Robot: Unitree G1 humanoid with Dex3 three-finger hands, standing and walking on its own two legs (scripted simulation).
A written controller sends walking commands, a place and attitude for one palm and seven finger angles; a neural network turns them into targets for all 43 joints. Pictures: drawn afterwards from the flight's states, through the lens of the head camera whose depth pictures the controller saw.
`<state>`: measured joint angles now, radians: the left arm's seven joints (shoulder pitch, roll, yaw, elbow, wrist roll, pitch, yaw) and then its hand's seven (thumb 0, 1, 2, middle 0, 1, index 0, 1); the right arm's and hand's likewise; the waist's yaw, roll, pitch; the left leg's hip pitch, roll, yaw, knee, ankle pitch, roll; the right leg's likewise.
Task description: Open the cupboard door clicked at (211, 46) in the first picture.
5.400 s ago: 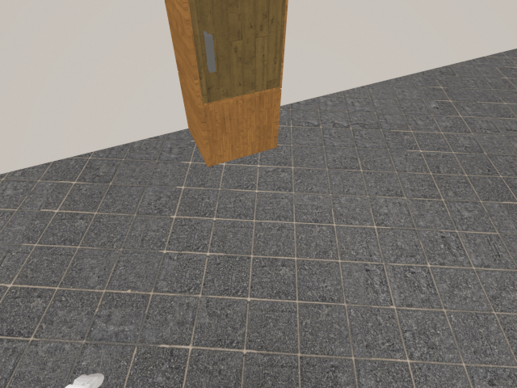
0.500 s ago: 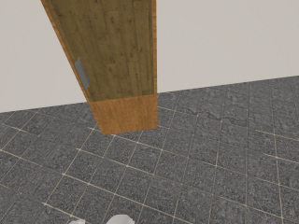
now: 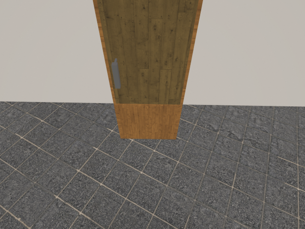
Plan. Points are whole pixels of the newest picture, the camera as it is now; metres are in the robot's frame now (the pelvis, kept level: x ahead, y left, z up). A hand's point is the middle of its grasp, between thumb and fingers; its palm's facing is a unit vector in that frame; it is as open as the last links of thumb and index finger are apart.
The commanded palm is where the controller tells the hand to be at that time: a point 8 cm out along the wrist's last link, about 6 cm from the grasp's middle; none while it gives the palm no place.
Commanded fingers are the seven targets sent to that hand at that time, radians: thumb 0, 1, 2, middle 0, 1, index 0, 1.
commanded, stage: take the last steps up to it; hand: left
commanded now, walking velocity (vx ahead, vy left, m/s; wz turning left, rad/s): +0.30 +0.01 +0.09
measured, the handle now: (117, 73) +0.84 +0.24 -0.10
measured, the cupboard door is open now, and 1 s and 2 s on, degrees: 0 0 0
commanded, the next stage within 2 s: come to a stop and stand still in 0.88 s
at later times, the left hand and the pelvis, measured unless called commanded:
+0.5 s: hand out of the picture -0.01 +0.14 -0.17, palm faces +0.19 -0.97 -0.13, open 7.4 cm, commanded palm none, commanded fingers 0.00 0.90 0.90 -0.20 -0.30 -0.20 -0.30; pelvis +0.12 +0.02 -0.01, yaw +4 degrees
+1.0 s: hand (102, 157) +0.39 +0.22 -0.16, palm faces -0.01 -0.97 -0.23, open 7.4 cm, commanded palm none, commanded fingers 0.00 0.90 0.90 -0.20 -0.30 -0.20 -0.30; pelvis +0.28 +0.03 -0.01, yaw +0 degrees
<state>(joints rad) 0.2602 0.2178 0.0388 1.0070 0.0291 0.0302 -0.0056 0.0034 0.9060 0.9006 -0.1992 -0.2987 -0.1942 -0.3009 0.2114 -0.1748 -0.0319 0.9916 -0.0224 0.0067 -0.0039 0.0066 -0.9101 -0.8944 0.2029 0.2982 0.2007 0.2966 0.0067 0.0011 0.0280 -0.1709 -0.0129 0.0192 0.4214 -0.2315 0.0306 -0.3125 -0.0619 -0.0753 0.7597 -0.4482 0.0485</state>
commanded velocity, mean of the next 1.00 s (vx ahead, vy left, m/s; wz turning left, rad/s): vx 0.23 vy -0.01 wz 0.00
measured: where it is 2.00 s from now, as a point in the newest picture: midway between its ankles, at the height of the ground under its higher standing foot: (147, 225)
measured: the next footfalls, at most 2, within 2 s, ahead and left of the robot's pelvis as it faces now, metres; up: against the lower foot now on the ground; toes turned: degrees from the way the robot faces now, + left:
right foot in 0.06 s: +0.05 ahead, -0.11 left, +0.00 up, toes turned -5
left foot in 0.54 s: +0.25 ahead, +0.16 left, +0.00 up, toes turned +12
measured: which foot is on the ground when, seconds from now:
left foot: down 0.00-0.08, up 0.10-0.52, down 0.54-1.00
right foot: up 0.00-0.04, down 0.06-0.54, up 0.56-1.00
